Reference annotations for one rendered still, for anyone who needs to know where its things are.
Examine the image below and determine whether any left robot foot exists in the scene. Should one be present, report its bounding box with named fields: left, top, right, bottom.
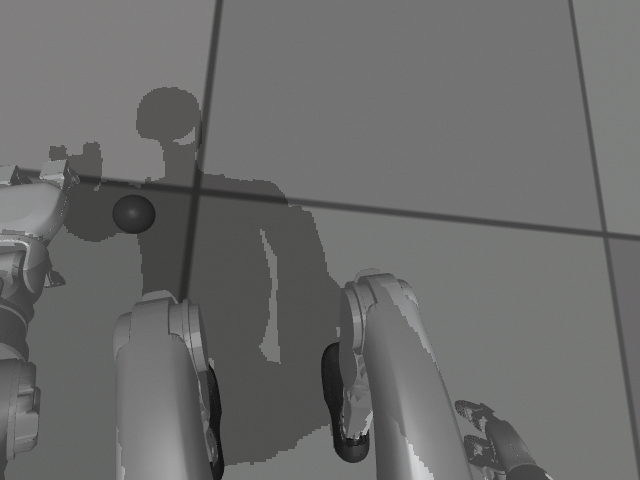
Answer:
left=206, top=365, right=224, bottom=480

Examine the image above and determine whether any left robot hand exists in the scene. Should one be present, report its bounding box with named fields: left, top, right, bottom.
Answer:
left=0, top=159, right=80, bottom=288

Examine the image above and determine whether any right robot foot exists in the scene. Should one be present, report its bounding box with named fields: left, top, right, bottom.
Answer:
left=321, top=342, right=370, bottom=463

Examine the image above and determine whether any right robot hand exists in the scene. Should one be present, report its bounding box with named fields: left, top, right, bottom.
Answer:
left=455, top=400, right=537, bottom=480

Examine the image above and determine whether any right robot arm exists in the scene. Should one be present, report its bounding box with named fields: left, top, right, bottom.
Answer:
left=506, top=464, right=553, bottom=480

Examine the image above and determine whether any ball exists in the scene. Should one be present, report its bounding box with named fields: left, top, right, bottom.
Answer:
left=112, top=195, right=156, bottom=234

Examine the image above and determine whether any left robot arm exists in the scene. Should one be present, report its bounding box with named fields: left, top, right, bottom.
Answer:
left=0, top=234, right=49, bottom=480

